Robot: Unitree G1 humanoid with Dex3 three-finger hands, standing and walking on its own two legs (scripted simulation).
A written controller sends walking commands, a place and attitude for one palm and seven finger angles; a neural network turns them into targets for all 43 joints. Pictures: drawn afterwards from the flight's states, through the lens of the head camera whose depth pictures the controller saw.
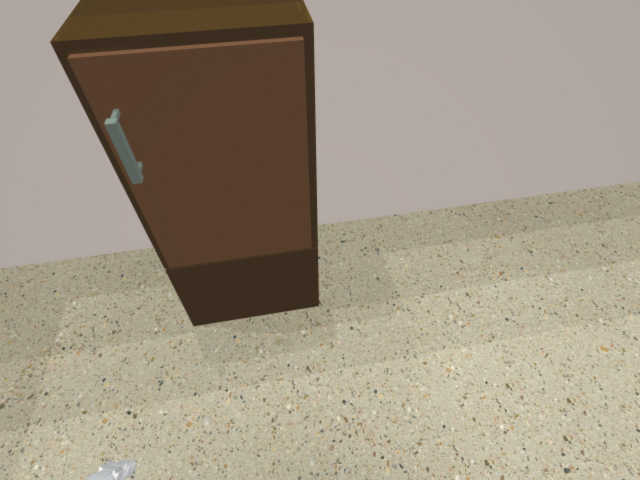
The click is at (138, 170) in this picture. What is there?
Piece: cupboard door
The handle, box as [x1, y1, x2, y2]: [104, 109, 143, 183]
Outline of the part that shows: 113,109 111,116 105,120 105,127 132,183 142,182 142,164 141,162 137,162 135,160 118,122 118,117 120,113 119,110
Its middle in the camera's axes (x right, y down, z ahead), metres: -0.39 -0.18 +0.78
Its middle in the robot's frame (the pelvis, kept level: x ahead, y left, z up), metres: +0.70 +0.43 +0.02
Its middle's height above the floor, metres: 0.79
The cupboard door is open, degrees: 0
